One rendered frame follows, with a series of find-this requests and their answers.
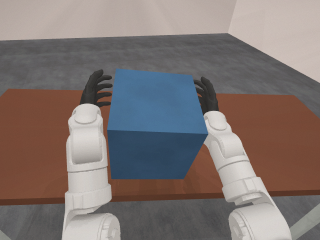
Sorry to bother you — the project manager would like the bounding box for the robot left forearm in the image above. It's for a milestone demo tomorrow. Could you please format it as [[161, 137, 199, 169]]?
[[61, 103, 112, 240]]

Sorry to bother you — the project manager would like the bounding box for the carton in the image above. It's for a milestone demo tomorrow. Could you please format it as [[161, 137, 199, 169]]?
[[107, 68, 209, 180]]

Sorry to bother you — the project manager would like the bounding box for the robot right forearm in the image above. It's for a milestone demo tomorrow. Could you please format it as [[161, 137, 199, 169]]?
[[203, 111, 292, 238]]

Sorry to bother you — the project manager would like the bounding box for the table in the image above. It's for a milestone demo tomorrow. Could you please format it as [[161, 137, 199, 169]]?
[[0, 88, 320, 240]]

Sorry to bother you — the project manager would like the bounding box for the robot right hand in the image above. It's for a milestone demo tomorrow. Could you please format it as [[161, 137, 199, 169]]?
[[193, 76, 219, 116]]

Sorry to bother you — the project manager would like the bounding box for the robot left hand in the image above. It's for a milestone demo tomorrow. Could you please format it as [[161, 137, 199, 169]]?
[[79, 69, 113, 108]]

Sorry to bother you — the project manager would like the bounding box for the robot right upper arm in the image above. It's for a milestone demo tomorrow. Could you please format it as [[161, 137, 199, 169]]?
[[228, 202, 292, 240]]

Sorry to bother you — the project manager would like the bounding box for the robot left upper arm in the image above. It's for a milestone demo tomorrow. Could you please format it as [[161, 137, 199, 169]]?
[[63, 213, 121, 240]]

